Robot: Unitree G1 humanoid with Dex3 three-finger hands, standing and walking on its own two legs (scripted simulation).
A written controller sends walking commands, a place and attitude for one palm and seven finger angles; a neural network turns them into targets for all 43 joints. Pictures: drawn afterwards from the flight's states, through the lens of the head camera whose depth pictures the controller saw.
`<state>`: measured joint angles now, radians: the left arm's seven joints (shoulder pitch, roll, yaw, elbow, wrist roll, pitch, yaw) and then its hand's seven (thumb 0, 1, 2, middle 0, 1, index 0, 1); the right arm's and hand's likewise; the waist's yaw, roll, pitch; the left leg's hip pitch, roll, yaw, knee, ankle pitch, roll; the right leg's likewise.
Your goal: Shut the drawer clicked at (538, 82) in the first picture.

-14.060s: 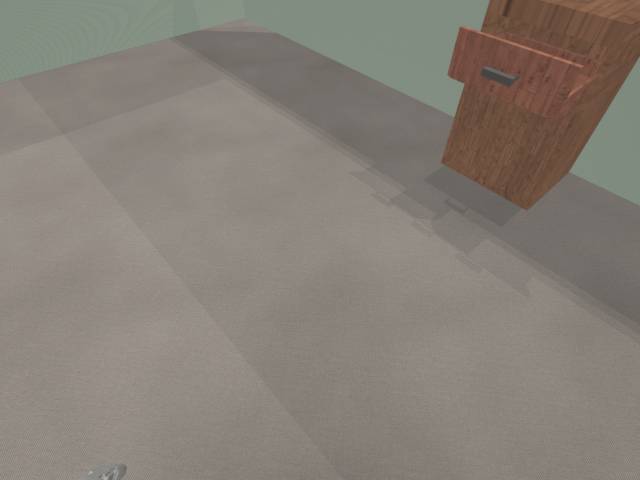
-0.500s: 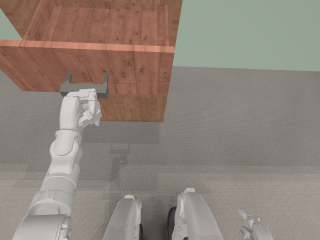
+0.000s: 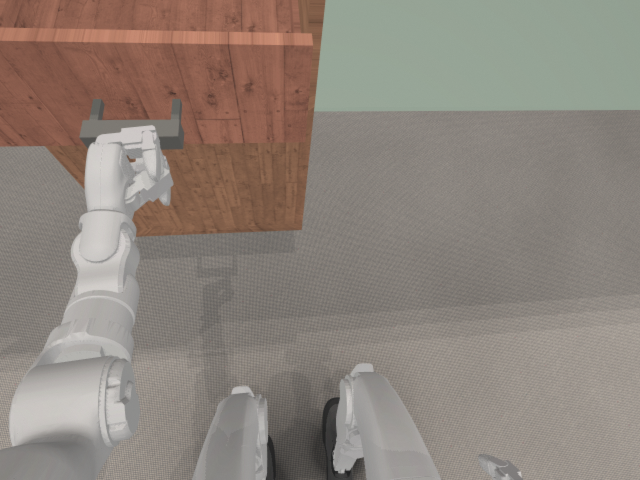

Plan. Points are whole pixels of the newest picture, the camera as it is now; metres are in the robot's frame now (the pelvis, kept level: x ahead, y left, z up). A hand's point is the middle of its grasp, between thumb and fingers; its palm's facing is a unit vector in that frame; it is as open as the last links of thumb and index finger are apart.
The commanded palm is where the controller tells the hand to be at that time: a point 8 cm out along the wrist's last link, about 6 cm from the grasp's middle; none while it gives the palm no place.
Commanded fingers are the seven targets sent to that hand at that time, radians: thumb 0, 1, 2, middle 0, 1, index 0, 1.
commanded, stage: push the drawer shut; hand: left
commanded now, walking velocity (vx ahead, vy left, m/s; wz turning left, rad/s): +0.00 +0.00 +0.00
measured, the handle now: (136, 120) +0.56 +0.21 +0.02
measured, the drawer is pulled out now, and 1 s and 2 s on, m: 0.10 0.00 0.00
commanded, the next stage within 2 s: pull the fist back off the drawer in 1.32 s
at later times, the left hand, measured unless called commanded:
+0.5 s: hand (164, 142) +0.53 +0.17 +0.02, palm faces +0.02 -1.00 -0.05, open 3.3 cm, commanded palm +0.53 +0.20 +0.02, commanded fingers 0.00 0.90 0.90 -1.40 -1.60 -1.40 -1.60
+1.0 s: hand (167, 106) +0.58 +0.17 +0.02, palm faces +0.02 -1.00 -0.04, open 3.3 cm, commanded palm +0.59 +0.18 +0.02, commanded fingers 0.00 0.90 0.90 -1.40 -1.60 -1.40 -1.60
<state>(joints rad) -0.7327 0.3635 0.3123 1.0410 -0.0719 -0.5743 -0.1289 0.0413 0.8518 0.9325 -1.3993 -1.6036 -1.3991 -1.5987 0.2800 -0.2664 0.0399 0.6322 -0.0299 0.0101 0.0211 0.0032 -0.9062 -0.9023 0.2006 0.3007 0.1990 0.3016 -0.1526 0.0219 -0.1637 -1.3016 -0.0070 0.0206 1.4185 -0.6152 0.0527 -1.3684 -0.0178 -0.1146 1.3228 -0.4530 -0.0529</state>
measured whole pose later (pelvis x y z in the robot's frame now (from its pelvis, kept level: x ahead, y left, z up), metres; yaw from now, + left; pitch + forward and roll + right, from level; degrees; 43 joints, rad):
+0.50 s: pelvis +0.00 +0.00 -0.01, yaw -1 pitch +31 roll -4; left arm -0.94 0.47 0.36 1.18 -0.03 -0.54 -0.14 0.06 0.80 0.92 -1.40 -1.60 -1.40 -1.60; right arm 0.28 -0.27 0.07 0.62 -0.05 0.05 0.03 0.00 -0.91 -0.90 0.20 0.30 0.20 0.30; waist -0.20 0.03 -0.15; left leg -1.38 0.00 0.00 1.47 -0.62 0.05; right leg -1.43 -0.01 -0.14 1.34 -0.45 -0.05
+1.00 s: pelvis -0.01 +0.00 -0.02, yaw -2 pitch +34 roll -6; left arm -1.15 0.63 0.42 1.29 0.04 -0.46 -0.14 0.06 0.78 0.93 -1.40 -1.60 -1.40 -1.60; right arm 0.36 -0.27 0.10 0.62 -0.07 0.07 0.05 0.00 -0.91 -0.90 0.20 0.30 0.20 0.30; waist -0.28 0.05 -0.13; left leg -1.48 0.01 -0.02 1.51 -0.62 0.05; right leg -1.52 0.00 -0.16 1.35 -0.43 -0.05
